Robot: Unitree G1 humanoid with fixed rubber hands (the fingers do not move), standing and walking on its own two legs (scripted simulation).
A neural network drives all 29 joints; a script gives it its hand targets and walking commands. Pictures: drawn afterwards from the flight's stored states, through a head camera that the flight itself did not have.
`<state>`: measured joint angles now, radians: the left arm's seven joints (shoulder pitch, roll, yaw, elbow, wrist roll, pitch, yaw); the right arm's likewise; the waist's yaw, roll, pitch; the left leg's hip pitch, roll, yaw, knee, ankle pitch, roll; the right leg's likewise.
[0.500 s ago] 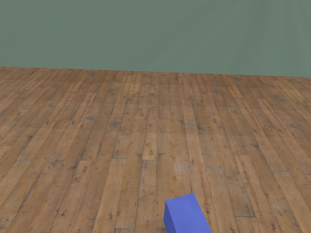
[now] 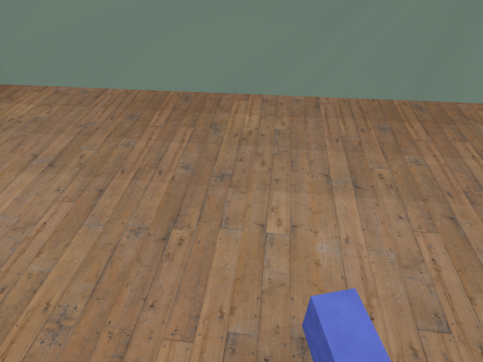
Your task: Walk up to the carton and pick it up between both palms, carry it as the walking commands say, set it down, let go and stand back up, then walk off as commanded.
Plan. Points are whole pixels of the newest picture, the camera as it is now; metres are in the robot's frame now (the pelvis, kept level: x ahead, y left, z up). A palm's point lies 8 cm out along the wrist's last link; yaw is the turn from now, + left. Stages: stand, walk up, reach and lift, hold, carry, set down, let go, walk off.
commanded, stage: walk off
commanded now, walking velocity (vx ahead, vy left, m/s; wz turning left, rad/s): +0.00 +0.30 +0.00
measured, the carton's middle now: (343, 350) +0.39 -0.29 -0.63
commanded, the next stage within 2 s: none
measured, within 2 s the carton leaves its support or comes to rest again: neither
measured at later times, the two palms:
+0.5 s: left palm out of the picture -0.03 +0.42 -0.13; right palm out of the picture +0.02 -0.11 -0.14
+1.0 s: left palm out of the picture -0.03 +0.58 -0.14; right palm out of the picture +0.03 +0.06 -0.10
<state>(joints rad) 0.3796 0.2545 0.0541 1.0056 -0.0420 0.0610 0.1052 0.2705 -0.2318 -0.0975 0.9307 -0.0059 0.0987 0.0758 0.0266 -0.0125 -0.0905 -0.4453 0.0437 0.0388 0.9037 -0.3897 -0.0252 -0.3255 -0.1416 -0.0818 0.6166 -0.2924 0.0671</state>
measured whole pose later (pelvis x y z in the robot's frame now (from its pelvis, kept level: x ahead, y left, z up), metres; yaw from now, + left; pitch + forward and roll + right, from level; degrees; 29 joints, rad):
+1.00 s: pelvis -0.01 +0.32 +0.01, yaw +4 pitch +0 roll -3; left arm 0.36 0.25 0.05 1.01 -0.04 0.06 0.09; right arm 0.30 -0.21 -0.10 0.93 -0.01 0.07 0.02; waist -0.03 -0.01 -0.07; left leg -0.31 0.02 0.10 0.59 -0.29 0.08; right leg -0.43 0.00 -0.06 1.20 -0.52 0.02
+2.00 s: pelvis -0.03 +0.58 +0.00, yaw +5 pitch +1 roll +1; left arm 0.35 0.24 0.05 1.01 -0.04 0.06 0.08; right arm 0.27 -0.21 -0.10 0.92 -0.01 0.08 0.00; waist -0.01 0.00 -0.04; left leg -0.30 -0.13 0.18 0.55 -0.30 0.17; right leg -0.40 -0.06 -0.11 0.78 -0.42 -0.05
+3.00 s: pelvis -0.05 +0.86 +0.00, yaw +6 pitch +2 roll -1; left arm 0.33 0.23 0.05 1.01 -0.03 0.04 0.06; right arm 0.14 -0.20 -0.10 0.93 -0.01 0.06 0.03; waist 0.03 -0.01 0.01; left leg -0.34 0.05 0.09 0.65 -0.34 0.00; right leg -0.36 -0.14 -0.04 0.71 -0.43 0.08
